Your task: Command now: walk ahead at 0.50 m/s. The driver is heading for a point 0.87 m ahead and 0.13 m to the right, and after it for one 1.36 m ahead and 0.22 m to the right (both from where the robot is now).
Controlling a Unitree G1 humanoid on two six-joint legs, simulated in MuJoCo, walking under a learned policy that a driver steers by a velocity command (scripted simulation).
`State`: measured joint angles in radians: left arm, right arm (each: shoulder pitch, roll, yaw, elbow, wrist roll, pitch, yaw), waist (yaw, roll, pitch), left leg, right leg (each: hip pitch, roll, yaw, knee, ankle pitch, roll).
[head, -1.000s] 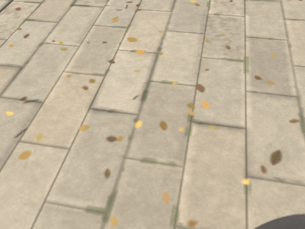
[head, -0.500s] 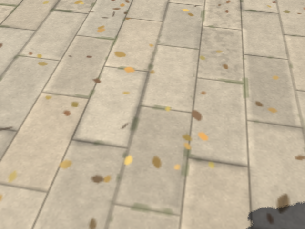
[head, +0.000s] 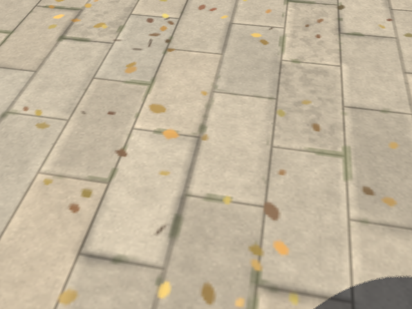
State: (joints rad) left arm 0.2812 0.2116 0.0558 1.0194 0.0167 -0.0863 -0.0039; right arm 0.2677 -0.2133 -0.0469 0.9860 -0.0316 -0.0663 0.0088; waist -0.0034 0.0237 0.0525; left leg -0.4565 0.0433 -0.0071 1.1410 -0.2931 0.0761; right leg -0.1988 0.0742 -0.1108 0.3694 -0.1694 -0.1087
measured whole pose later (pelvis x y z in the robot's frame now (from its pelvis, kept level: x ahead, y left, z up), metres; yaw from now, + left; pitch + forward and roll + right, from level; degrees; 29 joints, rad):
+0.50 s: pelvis +0.28 +0.06 +0.00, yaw -2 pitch +0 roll +0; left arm 0.35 0.20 0.05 1.03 0.02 -0.06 0.00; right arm 0.19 -0.21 -0.06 0.95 -0.02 -0.08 0.00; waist 0.03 -0.03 0.05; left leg -0.27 -0.03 0.14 0.45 -0.18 0.09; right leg -0.36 -0.02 0.00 1.15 -0.32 -0.09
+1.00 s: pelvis +0.54 +0.00 -0.02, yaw -18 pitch +0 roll +0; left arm 0.13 0.23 0.08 0.88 0.03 -0.03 -0.02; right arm 0.35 -0.20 -0.05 0.96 -0.01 -0.07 -0.01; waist -0.01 0.00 0.07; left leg -0.25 0.04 0.10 1.22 -0.42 0.02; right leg -0.37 0.11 -0.11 0.59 -0.23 -0.17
